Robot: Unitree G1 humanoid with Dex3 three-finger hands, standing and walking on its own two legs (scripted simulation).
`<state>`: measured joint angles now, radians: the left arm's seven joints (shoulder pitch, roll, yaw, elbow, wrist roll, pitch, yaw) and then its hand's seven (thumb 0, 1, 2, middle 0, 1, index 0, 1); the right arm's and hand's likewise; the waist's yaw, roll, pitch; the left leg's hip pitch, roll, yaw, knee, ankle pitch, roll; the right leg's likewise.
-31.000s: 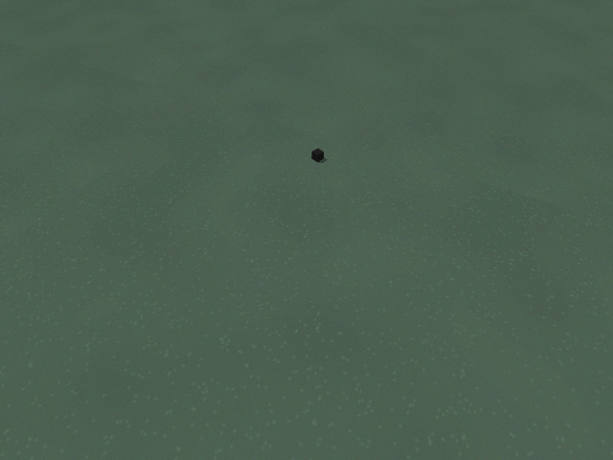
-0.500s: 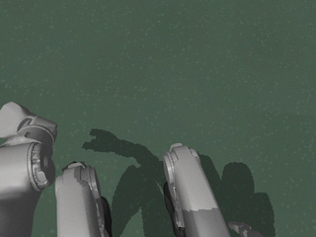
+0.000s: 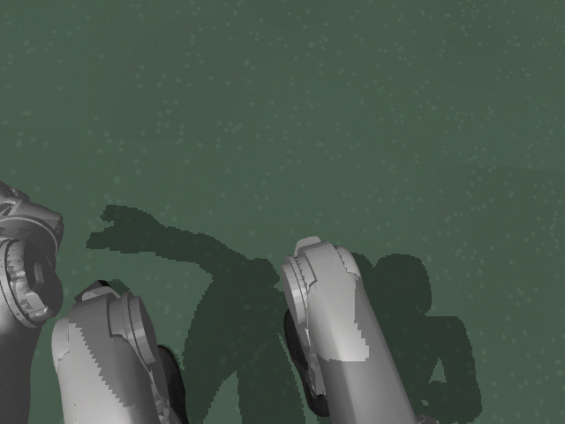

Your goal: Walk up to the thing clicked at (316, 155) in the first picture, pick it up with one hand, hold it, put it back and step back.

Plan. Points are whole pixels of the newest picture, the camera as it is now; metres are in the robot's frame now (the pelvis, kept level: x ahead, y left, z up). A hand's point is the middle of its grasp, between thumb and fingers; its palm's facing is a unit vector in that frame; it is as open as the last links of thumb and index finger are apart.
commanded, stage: crouch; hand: left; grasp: from above
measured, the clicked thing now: (98, 298) +0.33 +0.24 -0.31
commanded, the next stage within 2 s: lower in 0.18 s
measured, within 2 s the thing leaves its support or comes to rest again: neither
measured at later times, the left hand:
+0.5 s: hand (21, 229) +0.44 +0.29 -0.18, palm faces -0.19 -0.38 -0.91, open 4.2 cm
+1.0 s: hand (38, 232) +0.44 +0.29 -0.23, palm faces -0.19 -0.38 -0.91, open 4.1 cm
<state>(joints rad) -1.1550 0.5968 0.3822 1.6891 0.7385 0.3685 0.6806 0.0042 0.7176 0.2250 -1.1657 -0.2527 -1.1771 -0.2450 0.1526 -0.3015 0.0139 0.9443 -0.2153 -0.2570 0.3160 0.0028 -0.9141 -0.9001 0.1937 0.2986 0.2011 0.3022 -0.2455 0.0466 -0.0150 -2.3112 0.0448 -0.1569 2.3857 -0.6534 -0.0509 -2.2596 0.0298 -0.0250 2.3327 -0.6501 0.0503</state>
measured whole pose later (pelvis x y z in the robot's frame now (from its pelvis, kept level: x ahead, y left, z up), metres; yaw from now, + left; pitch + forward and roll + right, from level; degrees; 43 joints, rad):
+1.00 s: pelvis +0.00 +0.01 -0.02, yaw -5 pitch +27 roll -11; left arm -1.16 0.81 0.42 1.81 0.74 0.30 0.80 0.00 0.76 0.17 -1.20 -0.18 -1.21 -0.17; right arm 0.12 -0.35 0.16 0.89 -0.26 -0.35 0.43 0.00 -0.92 -0.90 0.19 0.30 0.20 0.30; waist -0.35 -0.05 0.17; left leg -2.31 0.03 -0.26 2.50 -0.68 -0.05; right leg -2.21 0.05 -0.10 2.37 -0.65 0.07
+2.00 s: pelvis -0.01 +0.02 -0.02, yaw -8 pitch +22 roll -15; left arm -1.13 0.94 0.35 1.81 0.64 0.27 0.81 0.00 0.89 0.10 -1.26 -0.14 -1.28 -0.12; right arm 0.11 -0.40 0.30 0.75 -0.23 -0.40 0.42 0.00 -0.91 -0.90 0.19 0.30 0.20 0.30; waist -0.39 -0.14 0.28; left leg -2.28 0.03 -0.32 2.54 -0.69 -0.03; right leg -2.13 0.07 -0.16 2.35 -0.64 0.08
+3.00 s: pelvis -0.01 +0.02 -0.02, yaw -8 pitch +22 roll -15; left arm -1.12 0.96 0.31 1.79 0.62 0.26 0.79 0.00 -0.26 0.81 -0.37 -0.68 -0.33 -0.72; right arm 0.11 -0.40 0.31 0.76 -0.22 -0.44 0.40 0.00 -0.88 -0.89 0.20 0.30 0.20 0.30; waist -0.39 -0.15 0.29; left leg -2.25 0.03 -0.34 2.53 -0.70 -0.05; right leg -2.11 0.06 -0.17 2.33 -0.64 0.08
